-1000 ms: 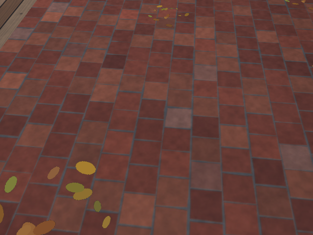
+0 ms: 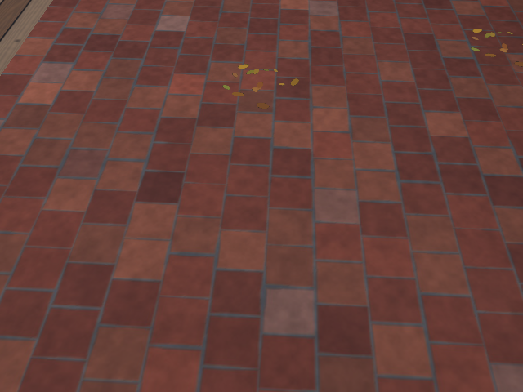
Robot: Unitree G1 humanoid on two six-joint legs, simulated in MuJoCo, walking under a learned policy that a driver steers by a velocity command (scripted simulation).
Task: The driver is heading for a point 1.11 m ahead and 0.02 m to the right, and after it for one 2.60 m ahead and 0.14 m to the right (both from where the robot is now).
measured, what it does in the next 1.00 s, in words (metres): walks ahead: right foot, then left foot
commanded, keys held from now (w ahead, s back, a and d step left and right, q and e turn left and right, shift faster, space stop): w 1.00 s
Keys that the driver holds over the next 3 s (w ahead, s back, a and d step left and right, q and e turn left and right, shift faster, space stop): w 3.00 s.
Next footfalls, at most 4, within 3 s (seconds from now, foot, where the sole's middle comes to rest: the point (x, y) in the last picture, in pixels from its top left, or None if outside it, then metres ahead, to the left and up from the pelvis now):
0.30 right None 0.34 -0.17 -0.78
0.86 left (237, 343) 0.65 0.07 -0.78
1.42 right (312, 247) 0.97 -0.16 -0.78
1.98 left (233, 179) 1.26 0.09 -0.78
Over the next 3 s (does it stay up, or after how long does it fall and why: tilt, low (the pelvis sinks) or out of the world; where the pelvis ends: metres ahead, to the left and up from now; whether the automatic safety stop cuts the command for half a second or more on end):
stays up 1.66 -0.03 0.00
